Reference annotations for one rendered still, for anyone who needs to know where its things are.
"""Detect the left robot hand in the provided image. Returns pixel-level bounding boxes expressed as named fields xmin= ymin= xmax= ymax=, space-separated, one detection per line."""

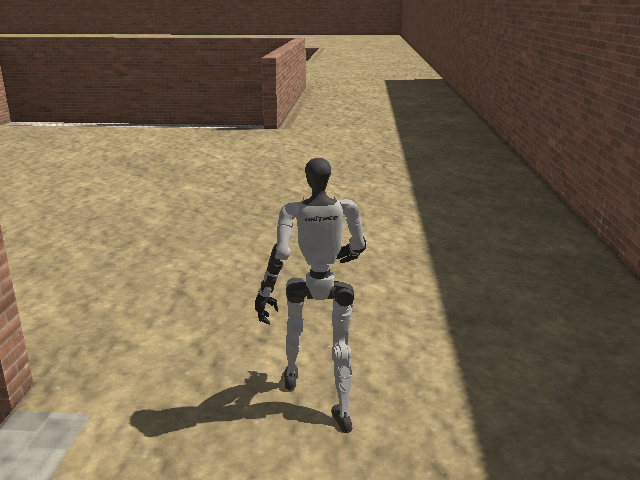
xmin=255 ymin=291 xmax=278 ymax=325

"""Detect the robot right forearm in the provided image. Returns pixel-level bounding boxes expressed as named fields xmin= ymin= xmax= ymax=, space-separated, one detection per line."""
xmin=349 ymin=236 xmax=366 ymax=256

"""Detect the left robot upper arm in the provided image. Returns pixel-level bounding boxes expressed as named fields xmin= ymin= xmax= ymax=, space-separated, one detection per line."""
xmin=275 ymin=202 xmax=299 ymax=260

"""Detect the right robot hand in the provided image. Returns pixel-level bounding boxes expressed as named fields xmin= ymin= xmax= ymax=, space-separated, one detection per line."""
xmin=336 ymin=243 xmax=360 ymax=263

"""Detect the robot left forearm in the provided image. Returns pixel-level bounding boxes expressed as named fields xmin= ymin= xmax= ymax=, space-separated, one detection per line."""
xmin=259 ymin=244 xmax=283 ymax=297

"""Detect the robot head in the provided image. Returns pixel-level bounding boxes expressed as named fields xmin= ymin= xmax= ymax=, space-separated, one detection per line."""
xmin=302 ymin=158 xmax=337 ymax=206

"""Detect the robot right thigh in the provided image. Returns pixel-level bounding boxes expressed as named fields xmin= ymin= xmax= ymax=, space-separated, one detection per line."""
xmin=332 ymin=281 xmax=354 ymax=364

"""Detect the right robot upper arm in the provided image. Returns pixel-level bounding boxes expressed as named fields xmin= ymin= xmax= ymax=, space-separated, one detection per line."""
xmin=339 ymin=199 xmax=365 ymax=250

